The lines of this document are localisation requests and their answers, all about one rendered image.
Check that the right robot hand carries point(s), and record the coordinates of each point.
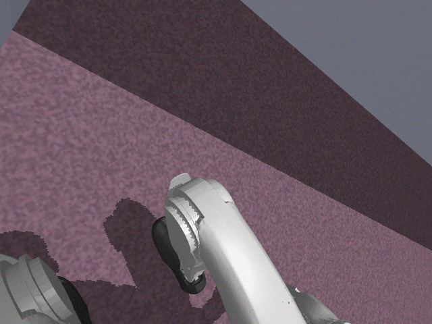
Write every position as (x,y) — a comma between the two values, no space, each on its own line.
(313,311)

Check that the right robot foot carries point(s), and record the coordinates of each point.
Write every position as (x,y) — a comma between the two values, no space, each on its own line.
(162,242)

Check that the left robot foot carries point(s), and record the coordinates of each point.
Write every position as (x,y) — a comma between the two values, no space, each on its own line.
(78,303)

